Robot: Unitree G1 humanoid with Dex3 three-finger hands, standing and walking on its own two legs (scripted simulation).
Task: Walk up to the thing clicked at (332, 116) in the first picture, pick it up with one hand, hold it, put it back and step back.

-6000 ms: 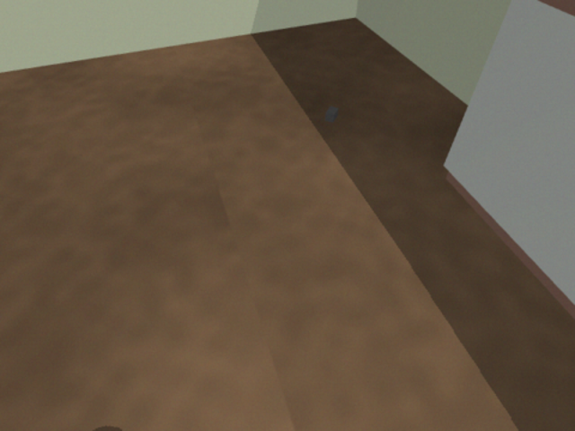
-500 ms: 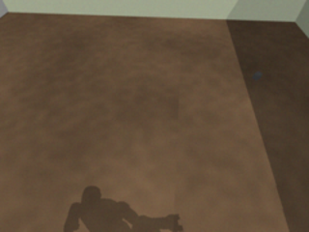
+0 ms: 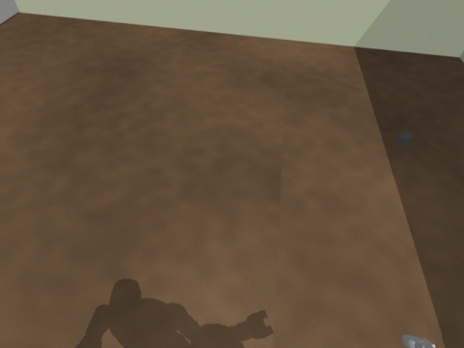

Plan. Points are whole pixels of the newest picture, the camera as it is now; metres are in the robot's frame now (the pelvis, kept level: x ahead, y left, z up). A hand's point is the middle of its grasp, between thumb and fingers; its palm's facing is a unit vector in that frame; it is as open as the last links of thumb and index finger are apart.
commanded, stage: walk up
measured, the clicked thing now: (404, 139) +1.49 -1.14 -0.73
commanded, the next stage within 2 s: none
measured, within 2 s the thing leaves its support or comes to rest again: neither
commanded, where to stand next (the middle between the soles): +1.18 -0.08 m, yaw -2 degrees
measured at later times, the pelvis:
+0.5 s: pelvis +0.25 -0.07 +0.01, yaw -2 degrees
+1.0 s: pelvis +0.50 -0.04 +0.01, yaw -1 degrees
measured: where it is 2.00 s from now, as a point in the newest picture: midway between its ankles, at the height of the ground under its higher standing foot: (251, 210)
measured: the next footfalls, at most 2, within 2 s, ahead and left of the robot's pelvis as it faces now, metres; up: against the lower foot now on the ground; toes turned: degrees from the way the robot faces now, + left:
right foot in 0.32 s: +0.32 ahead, -0.18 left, +0.00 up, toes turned -9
left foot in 0.80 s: +0.58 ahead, +0.06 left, +0.00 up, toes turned +5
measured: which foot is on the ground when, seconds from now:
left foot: down 0.00-0.36, up 0.38-0.78, down 0.80-1.00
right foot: up 0.00-0.30, down 0.32-0.84, up 0.86-1.00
